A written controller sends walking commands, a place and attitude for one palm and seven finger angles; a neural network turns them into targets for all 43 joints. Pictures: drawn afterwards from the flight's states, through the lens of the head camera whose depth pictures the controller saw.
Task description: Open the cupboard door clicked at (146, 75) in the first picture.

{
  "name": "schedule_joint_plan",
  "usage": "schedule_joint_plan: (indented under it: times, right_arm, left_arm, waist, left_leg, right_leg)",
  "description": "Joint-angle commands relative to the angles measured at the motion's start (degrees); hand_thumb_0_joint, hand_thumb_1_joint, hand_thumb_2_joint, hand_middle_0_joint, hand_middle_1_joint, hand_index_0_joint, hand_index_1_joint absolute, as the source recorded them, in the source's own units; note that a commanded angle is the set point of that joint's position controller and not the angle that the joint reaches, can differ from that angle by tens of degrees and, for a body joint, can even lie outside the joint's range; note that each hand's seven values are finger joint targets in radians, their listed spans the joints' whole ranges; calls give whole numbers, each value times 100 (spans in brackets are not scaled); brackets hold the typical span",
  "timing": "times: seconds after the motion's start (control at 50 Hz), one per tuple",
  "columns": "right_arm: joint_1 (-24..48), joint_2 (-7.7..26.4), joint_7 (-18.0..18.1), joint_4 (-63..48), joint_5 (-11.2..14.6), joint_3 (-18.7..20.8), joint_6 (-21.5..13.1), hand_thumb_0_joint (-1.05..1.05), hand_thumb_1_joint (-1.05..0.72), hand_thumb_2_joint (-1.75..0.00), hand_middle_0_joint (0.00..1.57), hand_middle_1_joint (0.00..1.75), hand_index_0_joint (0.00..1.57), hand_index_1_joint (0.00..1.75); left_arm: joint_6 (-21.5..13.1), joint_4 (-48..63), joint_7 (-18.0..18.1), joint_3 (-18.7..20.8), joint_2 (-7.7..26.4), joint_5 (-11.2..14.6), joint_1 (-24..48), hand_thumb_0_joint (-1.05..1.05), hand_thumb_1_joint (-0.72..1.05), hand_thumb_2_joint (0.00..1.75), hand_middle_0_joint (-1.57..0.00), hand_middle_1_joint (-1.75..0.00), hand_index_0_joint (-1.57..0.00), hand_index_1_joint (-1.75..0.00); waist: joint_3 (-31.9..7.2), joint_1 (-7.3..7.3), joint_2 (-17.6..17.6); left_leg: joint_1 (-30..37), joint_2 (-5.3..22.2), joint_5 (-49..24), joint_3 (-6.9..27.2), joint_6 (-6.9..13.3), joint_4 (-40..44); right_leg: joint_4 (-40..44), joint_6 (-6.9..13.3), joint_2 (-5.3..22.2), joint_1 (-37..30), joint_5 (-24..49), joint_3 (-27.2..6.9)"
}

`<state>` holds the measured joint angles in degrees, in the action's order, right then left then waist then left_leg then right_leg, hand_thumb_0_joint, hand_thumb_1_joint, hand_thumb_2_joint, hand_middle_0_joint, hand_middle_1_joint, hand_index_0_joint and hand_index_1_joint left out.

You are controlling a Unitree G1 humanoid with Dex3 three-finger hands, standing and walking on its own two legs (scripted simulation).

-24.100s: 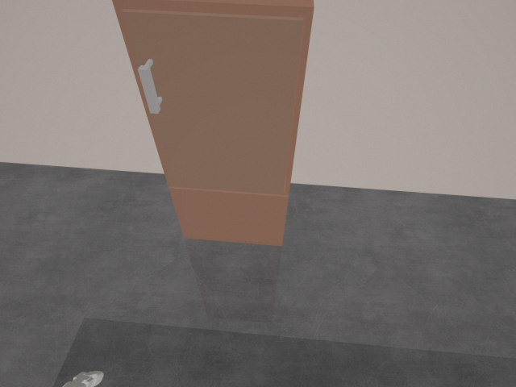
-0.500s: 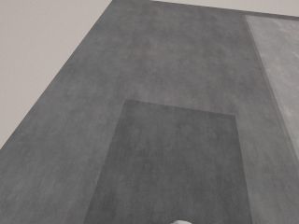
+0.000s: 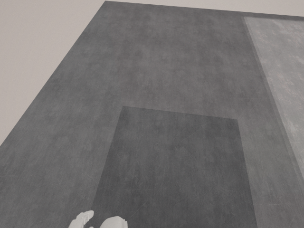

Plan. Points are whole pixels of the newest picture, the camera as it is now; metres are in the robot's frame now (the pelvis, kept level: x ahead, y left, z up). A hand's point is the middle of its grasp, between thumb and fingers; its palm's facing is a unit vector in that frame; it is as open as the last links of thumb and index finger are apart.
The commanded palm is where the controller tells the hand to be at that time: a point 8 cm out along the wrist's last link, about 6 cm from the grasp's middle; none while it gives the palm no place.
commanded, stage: turn to face it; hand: left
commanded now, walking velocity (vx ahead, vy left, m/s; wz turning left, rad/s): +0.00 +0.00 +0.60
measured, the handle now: out of the picture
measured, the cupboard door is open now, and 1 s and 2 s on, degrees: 48 48 48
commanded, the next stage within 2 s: none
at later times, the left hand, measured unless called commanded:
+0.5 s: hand out of the picture +0.11 +0.23 -0.16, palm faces +0.27 -0.92 -0.29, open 7.3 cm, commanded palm none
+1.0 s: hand out of the picture +0.00 +0.14 -0.19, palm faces +0.61 -0.76 -0.23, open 7.3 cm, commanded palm none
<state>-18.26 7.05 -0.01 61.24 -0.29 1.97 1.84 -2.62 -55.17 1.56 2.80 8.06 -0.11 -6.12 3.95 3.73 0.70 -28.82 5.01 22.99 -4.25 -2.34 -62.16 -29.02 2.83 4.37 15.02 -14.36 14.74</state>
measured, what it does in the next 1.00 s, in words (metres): walks ahead, turning left: left foot, then right foot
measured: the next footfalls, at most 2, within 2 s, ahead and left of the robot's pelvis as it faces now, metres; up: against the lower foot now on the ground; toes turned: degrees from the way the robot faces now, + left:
left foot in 0.18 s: +0.11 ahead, +0.13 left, +0.00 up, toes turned +14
right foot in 0.56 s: +0.14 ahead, -0.13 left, +0.00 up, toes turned +14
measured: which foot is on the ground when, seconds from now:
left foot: up 0.00-0.16, down 0.18-0.56, up 0.58-0.94, down 0.96-1.00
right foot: down 0.00-0.16, up 0.18-0.54, down 0.56-0.96, up 0.98-1.00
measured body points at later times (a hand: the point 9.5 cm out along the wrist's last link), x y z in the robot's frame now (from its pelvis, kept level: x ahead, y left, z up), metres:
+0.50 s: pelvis +0.07 -0.01 +0.00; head +0.13 +0.00 +0.44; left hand +0.10 +0.28 -0.14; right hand +0.21 -0.24 -0.15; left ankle +0.07 +0.12 -0.74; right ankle +0.09 -0.15 -0.71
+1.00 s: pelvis +0.10 -0.03 -0.02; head +0.14 +0.02 +0.43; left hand -0.03 +0.19 -0.17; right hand +0.37 -0.16 -0.14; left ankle +0.04 +0.05 -0.74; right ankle +0.11 -0.15 -0.71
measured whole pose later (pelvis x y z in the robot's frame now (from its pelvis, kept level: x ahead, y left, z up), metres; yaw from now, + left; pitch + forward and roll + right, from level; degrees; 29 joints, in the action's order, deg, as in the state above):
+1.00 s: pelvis +0.10 -0.03 -0.02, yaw +36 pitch +1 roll +1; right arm -3.1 13.1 -1.9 50.3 -0.8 3.2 1.9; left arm 2.3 -53.5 0.6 3.6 13.5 -0.9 -15.2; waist 7.3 -1.3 3.7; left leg -18.8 -0.5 17.4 -5.9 2.3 -37.2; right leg -53.5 -2.7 9.2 19.3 -31.1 11.3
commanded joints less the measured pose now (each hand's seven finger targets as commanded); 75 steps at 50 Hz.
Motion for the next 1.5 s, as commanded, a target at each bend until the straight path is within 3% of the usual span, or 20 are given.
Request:
schedule_joint_plan:
  times: [0.0,0.08,0.12,0.14,0.16,0.28,0.48,0.5,0.54,0.64,0.8,0.88,0.9,0.94,1.08,1.26,1.28,1.32,1.4,1.48]
  right_arm:
    - [-314,204,-57,-361,-68,100,44,0,-90,-90,20,30,20,30]
    - [175,435,-111,-743,-86,159,-6,0,-90,-90,20,30,20,30]
    - [-230,883,-113,-751,-132,258,-45,0,-90,-90,20,30,20,30]
    - [-542,1582,-71,-826,-200,400,-109,0,-90,-90,20,30,20,30]
    - [-741,1977,4,-820,-184,457,-88,0,-90,-90,20,30,20,30]
    - [418,1602,133,-1189,-119,334,-237,0,-90,-90,20,30,20,30]
    - [995,1813,3,-1377,-103,520,-1,0,-90,-90,20,30,20,30]
    - [1096,1642,-16,-1448,-59,507,11,0,-90,-90,20,30,20,30]
    - [1192,1197,-85,-1671,-53,429,8,0,-90,-90,20,30,20,30]
    - [1174,1056,-168,-1274,-55,353,149,0,-90,-90,20,30,20,30]
    - [1786,869,-205,-1388,-25,214,103,0,-90,-90,20,30,20,30]
    - [1281,1038,-168,-1368,-49,254,29,0,-90,-90,20,30,20,30]
    - [802,1286,-155,-1249,-88,325,-16,0,-90,-90,20,30,20,30]
    - [-2,2360,-81,-1103,-83,568,-13,0,-90,-90,20,30,20,30]
    - [1005,1754,57,-1330,-90,387,-111,0,-90,-90,20,30,20,30]
    - [1134,1780,14,-1393,-106,517,-1,0,-90,-90,20,30,20,30]
    - [1178,1641,-6,-1445,-61,504,-7,0,-90,-90,20,30,20,30]
    - [1090,1193,-55,-1594,-38,451,-12,0,-90,-90,20,30,20,30]
    - [910,1103,-149,-1201,-76,420,163,0,-90,-90,20,30,20,30]
    - [1108,971,-179,-1161,-43,343,177,0,-90,-90,20,30,20,30]
  left_arm:
    - [16,208,30,183,814,-129,-388,0,90,90,-20,-30,-20,-30]
    - [105,280,19,284,1032,-160,-359,0,90,90,-20,-30,-20,-30]
    - [178,386,-22,299,1062,-97,-409,0,90,90,-20,-30,-20,-30]
    - [228,584,-60,270,768,-35,-487,0,90,90,-20,-30,-20,-30]
    - [270,888,-48,174,751,-75,-58,0,90,90,-20,-30,-20,-30]
    - [328,566,-119,230,810,-110,-291,0,90,90,-20,-30,-20,-30]
    - [299,659,-73,196,959,-53,-852,0,90,90,-20,-30,-20,-30]
    - [253,625,-41,246,1170,-73,-1095,0,90,90,-20,-30,-20,-30]
    - [219,702,25,330,1994,-170,-1111,0,90,90,-20,-30,-20,-30]
    - [135,820,58,159,1221,-111,-605,0,90,90,-20,-30,-20,-30]
    - [149,565,51,288,1491,-155,-1302,0,90,90,-20,-30,-20,-30]
    - [147,536,3,345,1610,-128,-1088,0,90,90,-20,-30,-20,-30]
    - [151,595,-20,346,1595,-81,-986,0,90,90,-20,-30,-20,-30]
    - [243,1094,-62,187,1085,-60,-527,0,90,90,-20,-30,-20,-30]
    - [434,695,-115,253,1041,-111,-577,0,90,90,-20,-30,-20,-30]
    - [311,858,-85,230,981,-52,-743,0,90,90,-20,-30,-20,-30]
    - [244,809,-61,279,1208,-72,-1038,0,90,90,-20,-30,-20,-30]
    - [201,827,20,356,2008,-163,-1172,0,90,90,-20,-30,-20,-30]
    - [200,1025,59,166,1208,-103,-215,0,90,90,-20,-30,-20,-30]
    - [153,858,70,196,1245,-118,-697,0,90,90,-20,-30,-20,-30]
  waist:
    - [-373,-155,701]
    - [-369,-203,610]
    - [-648,52,-312]
    - [-878,168,-2115]
    - [-975,337,-2056]
    - [-1002,-268,-923]
    - [-902,-471,-947]
    - [-904,-612,-513]
    - [-691,-715,1844]
    - [-471,-314,1077]
    - [-596,-681,1046]
    - [-841,-362,938]
    - [-1127,-58,502]
    - [-1410,302,-1719]
    - [-619,-357,-928]
    - [-695,-525,-1045]
    - [-795,-686,-549]
    - [-877,-778,1689]
    - [-375,-231,1048]
    - [-596,-437,860]
  left_leg:
    - [224,114,-273,-145,-41,816]
    - [678,35,-410,-266,47,2088]
    - [1776,31,-1653,-54,194,3151]
    - [2334,1486,-3562,2196,1005,3838]
    - [2257,2251,-4018,3175,1660,4249]
    - [2008,982,-3498,1504,1035,4046]
    - [1045,572,-2245,1829,880,3655]
    - [444,239,-1570,1634,614,3259]
    - [-849,-818,1310,487,16,434]
    - [-675,-313,87,421,-170,-709]
    - [8,-404,236,-209,-83,1611]
    - [1241,-577,-496,-412,127,3066]
    - [2319,-362,-1577,-247,275,3685]
    - [3495,2107,-5253,2701,1761,3890]
    - [1903,773,-3137,1361,1078,4208]
    - [945,453,-2431,2013,913,3607]
    - [523,155,-1886,1838,650,3188]
    - [-690,-872,1420,593,29,347]
    - [-495,-298,47,624,-114,-1123]
    - [-344,-321,95,276,-209,-37]
  right_leg:
    - [980,354,1595,-116,2274,-396]
    - [293,238,1797,-208,1751,-355]
    - [-919,-129,1469,286,1042,-75]
    - [-2386,-637,578,1429,-1356,74]
    - [-3519,-672,103,1862,-2849,-728]
    - [-3847,-774,119,1957,-821,-1461]
    - [-300,-660,-407,-218,-284,-1075]
    - [567,-581,-82,-945,53,-1307]
    - [1401,497,2470,-1001,867,-3512]
    - [615,249,1369,-926,3256,-1409]
    - [207,288,1627,-1735,4251,-856]
    - [-657,45,1640,-1282,4217,-455]
    - [-1521,-183,1560,-617,3581,-311]
    - [-3793,-717,306,1945,-2455,-764]
    - [-3485,-808,195,1601,-806,-1414]
    - [-359,-683,-388,-325,-263,-1111]
    - [495,-630,-130,-1066,239,-1315]
    - [1241,447,2507,-1363,1255,-3509]
    - [966,296,1460,-426,1766,-1736]
    - [722,282,1460,-1189,2868,-1191]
